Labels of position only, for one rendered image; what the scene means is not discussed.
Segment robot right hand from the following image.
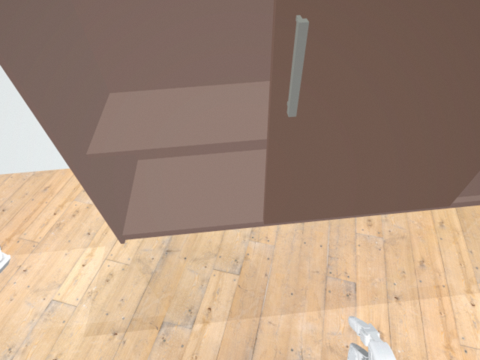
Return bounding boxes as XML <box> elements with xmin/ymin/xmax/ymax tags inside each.
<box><xmin>347</xmin><ymin>316</ymin><xmax>396</xmax><ymax>360</ymax></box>

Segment handle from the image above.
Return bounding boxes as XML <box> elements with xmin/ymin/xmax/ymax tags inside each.
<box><xmin>287</xmin><ymin>15</ymin><xmax>309</xmax><ymax>117</ymax></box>

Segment wardrobe door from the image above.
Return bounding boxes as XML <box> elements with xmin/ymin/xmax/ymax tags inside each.
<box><xmin>263</xmin><ymin>0</ymin><xmax>480</xmax><ymax>224</ymax></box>
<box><xmin>458</xmin><ymin>171</ymin><xmax>480</xmax><ymax>197</ymax></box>

